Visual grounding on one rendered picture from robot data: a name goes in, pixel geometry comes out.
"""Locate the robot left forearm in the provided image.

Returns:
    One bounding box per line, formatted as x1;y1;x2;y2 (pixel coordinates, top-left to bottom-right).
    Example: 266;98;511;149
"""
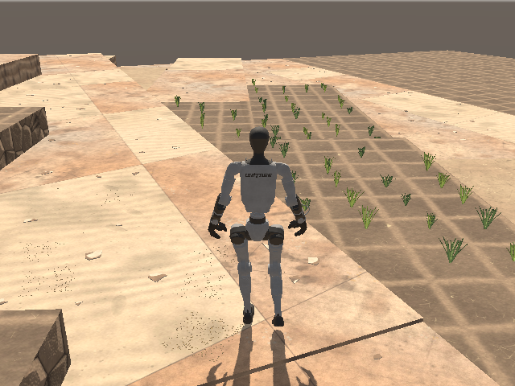
210;193;226;225

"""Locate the left robot upper arm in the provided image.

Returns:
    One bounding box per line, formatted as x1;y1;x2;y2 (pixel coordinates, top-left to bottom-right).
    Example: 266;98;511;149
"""
218;162;242;206

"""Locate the humanoid robot head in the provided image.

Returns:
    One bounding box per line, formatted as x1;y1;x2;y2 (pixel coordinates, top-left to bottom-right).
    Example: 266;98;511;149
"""
245;126;272;165

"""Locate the right robot upper arm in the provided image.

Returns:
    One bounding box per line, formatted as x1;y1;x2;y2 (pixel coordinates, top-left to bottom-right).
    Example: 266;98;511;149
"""
275;162;298;207

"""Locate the robot right forearm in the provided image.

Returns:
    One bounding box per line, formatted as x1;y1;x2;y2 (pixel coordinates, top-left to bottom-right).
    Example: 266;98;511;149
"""
290;194;306;224

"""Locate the left robot hand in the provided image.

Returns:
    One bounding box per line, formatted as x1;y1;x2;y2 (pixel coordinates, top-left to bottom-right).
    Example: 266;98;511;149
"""
208;221;227;239

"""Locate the right robot hand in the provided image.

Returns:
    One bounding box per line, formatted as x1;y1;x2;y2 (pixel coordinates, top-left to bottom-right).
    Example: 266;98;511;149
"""
288;220;307;236

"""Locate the right robot thigh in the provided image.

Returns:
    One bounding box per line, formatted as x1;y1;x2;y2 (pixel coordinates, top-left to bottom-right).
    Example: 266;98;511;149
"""
268;224;284;277

